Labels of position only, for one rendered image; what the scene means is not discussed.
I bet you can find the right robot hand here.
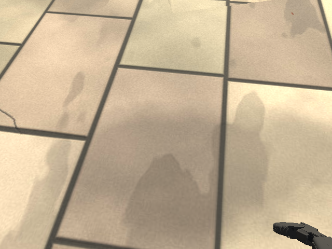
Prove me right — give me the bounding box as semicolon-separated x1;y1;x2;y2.
273;222;332;249

